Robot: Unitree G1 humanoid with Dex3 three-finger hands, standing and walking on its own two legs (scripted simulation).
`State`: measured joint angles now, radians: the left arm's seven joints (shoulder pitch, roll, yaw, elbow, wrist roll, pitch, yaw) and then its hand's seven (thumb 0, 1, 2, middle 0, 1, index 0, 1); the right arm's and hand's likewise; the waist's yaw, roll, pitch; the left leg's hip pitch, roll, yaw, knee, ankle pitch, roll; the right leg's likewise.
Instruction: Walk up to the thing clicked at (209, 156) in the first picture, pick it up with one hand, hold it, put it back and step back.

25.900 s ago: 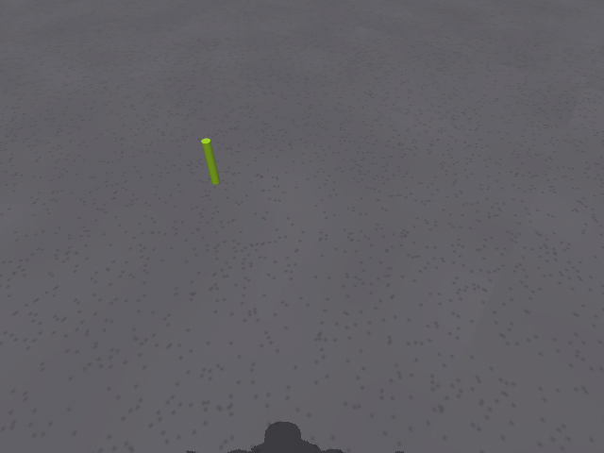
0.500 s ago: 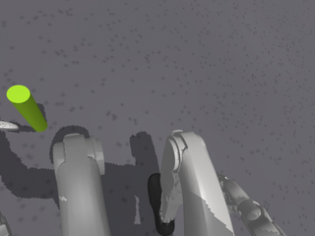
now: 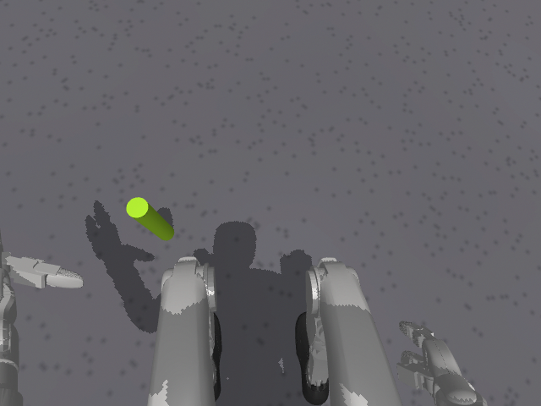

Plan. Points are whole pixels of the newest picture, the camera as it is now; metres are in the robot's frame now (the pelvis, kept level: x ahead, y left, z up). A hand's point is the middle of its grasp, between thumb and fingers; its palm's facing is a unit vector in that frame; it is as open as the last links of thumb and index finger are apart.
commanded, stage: home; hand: left
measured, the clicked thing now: (154, 222) +0.42 +0.26 -0.34
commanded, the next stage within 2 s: none
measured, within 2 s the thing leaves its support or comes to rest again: neither
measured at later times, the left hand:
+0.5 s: hand out of the picture +0.26 +0.25 +0.13, palm faces +0.24 -0.90 -0.36, open 17.6 cm
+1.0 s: hand out of the picture +0.23 +0.20 +0.20, palm faces +0.21 -0.93 -0.29, open 17.7 cm
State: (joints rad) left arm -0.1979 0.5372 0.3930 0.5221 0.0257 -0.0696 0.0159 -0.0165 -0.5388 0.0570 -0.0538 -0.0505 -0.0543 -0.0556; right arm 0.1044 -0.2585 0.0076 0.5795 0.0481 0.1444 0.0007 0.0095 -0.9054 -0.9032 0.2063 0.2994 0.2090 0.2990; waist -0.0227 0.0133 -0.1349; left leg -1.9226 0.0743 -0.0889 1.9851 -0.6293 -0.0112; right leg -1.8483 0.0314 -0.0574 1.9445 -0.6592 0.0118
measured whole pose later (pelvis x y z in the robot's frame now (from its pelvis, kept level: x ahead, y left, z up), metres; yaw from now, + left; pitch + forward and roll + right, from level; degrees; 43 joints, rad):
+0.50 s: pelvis +0.07 +0.00 +0.22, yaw +5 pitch +16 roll -3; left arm 0.24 0.28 0.09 0.25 -0.02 0.19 0.17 -0.02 -0.57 0.04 -0.05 -0.04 -0.05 -0.05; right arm 0.23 -0.21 0.03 0.51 0.05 0.00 -0.15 0.01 -0.90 -0.90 0.21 0.30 0.21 0.30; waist -0.04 0.02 -0.16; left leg -0.97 0.05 -0.05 1.20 -0.52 -0.02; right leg -0.89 0.01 -0.06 1.15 -0.54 0.01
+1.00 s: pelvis +0.08 +0.00 +0.26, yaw +6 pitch +8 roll -2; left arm 0.47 0.21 -0.01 0.00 -0.02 0.26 0.14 -0.02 -0.58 0.03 -0.05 -0.04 -0.05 -0.05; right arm 0.27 -0.21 0.03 0.48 0.02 -0.09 -0.18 0.01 -0.90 -0.90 0.21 0.30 0.21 0.30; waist -0.02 0.04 -0.11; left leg -0.66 0.05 -0.03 0.97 -0.46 -0.02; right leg -0.58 0.00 -0.05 0.92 -0.48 0.01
